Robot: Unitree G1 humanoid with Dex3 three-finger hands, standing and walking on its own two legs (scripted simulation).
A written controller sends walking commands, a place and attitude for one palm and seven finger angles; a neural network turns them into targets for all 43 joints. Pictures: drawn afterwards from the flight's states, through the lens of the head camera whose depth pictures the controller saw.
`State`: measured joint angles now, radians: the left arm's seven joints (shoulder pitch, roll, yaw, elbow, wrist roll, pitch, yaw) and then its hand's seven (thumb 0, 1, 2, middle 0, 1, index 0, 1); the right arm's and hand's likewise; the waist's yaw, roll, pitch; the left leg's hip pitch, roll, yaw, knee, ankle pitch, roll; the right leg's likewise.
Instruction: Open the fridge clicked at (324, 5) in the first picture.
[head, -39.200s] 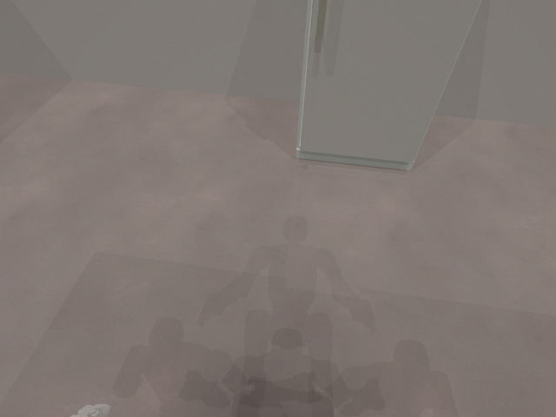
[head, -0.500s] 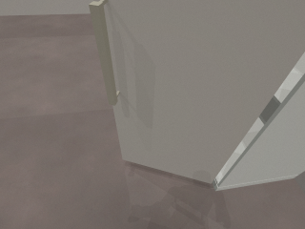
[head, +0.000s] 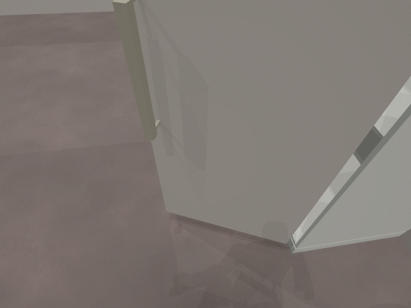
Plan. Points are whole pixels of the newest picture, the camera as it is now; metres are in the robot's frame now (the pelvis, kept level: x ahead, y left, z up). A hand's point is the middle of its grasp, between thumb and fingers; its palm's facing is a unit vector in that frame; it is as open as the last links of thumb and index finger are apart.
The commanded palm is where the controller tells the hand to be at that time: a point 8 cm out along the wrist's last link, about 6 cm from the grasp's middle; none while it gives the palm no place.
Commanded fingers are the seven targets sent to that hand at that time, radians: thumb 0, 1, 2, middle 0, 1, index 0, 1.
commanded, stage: look to check the result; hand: left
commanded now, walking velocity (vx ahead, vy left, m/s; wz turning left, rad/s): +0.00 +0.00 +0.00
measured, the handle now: (144, 78) +0.60 +0.19 +0.12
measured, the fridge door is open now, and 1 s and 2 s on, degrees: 65 65 65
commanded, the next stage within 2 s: stand and wait in 0.12 s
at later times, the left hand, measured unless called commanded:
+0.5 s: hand out of the picture +0.07 +0.24 -0.16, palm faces -0.04 -0.95 -0.32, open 7.4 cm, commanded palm none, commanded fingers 0.00 0.90 0.90 -0.20 -0.30 -0.20 -0.30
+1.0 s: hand out of the picture +0.07 +0.24 -0.16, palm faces -0.03 -0.94 -0.33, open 7.4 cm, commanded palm none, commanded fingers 0.00 0.90 0.90 -0.20 -0.30 -0.20 -0.30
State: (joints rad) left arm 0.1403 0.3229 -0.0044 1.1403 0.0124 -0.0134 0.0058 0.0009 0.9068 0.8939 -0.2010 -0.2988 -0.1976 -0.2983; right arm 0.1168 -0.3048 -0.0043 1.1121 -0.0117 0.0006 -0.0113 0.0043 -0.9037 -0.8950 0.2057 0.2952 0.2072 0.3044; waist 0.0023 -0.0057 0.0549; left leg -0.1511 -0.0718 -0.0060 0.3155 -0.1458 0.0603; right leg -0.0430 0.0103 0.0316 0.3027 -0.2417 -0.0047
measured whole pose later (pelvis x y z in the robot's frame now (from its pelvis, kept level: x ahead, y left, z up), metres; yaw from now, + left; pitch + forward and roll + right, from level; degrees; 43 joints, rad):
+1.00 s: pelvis +0.00 -0.01 +0.00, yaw +0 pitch -2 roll +0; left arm 0.11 0.34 0.00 1.14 0.01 -0.01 0.00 0.00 0.91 0.89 -0.20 -0.30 -0.20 -0.30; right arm 0.10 -0.33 -0.01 1.12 -0.01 0.00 -0.01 0.00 -0.90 -0.89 0.21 0.30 0.21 0.30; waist 0.00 -0.01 0.06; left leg -0.13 -0.06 -0.01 0.28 -0.13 0.05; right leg -0.02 0.02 0.03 0.27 -0.22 -0.01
